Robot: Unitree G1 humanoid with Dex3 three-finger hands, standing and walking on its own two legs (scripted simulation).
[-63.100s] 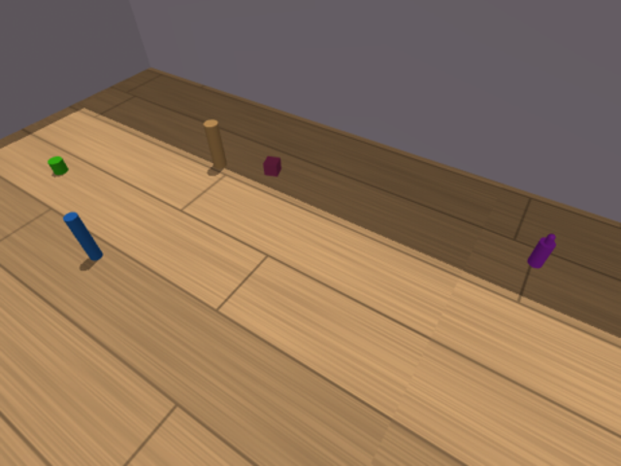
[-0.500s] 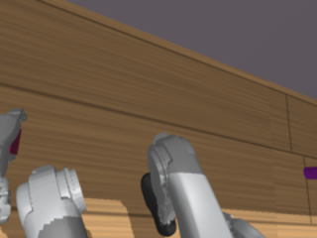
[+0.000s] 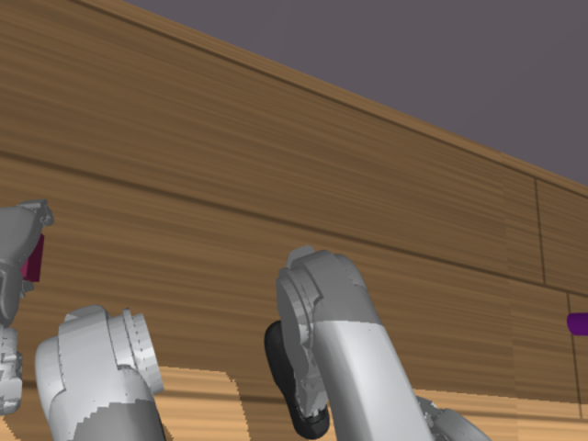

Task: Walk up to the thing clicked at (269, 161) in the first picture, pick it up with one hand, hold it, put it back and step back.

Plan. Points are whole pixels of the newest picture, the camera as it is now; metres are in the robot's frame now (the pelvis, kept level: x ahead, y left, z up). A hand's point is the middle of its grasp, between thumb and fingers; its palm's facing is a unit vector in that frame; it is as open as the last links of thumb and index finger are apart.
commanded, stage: settle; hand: left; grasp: from above
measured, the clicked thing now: (5, 254) +0.42 +0.28 -0.27
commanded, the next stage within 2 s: lift in 0.60 s
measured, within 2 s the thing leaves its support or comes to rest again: leaves its support in 0.14 s
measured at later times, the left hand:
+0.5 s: hand out of the picture +0.40 +0.28 -0.14, palm faces -0.48 -0.04 -0.87, open 9.7 cm
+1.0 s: hand out of the picture +0.39 +0.29 -0.08, palm faces -0.49 -0.05 -0.87, open 9.6 cm
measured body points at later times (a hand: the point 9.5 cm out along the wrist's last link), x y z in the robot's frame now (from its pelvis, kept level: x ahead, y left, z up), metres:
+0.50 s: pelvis +0.00 -0.01 +0.04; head +0.22 +0.08 +0.42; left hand +0.42 +0.28 -0.09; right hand +0.11 -0.27 -0.07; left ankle +0.06 +0.12 -0.27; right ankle +0.12 -0.13 -0.27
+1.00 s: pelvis -0.01 -0.01 +0.07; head +0.20 +0.06 +0.47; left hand +0.41 +0.29 -0.03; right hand +0.09 -0.28 -0.04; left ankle +0.06 +0.12 -0.27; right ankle +0.12 -0.14 -0.27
